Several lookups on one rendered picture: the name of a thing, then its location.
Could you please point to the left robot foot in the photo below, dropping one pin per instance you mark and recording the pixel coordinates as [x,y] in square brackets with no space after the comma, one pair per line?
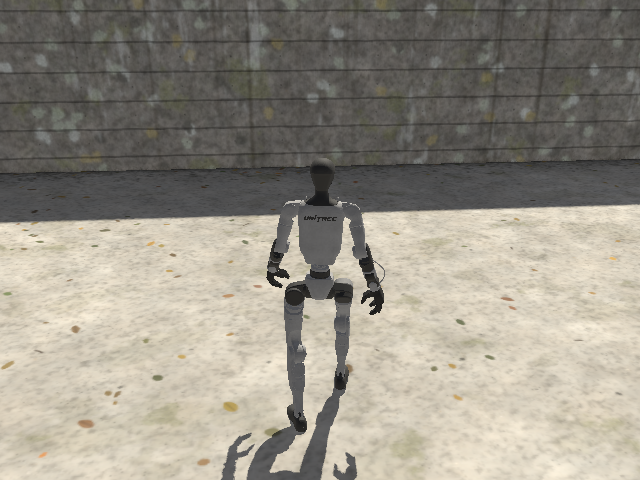
[300,423]

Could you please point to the left robot shin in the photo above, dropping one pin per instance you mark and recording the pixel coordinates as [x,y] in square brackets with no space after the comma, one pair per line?
[296,377]

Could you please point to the right robot hand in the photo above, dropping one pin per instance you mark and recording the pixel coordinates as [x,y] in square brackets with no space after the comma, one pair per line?
[378,300]

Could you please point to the right robot forearm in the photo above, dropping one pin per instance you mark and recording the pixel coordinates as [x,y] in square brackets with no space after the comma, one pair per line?
[369,271]

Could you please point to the right robot upper arm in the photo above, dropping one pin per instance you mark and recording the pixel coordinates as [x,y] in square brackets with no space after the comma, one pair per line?
[353,212]

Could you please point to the left robot hand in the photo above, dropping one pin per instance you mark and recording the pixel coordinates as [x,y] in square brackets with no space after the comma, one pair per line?
[281,273]

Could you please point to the left robot upper arm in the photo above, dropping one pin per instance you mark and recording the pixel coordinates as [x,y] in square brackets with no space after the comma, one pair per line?
[289,211]

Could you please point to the left robot forearm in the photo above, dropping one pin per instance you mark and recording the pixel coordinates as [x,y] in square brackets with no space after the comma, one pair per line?
[274,259]

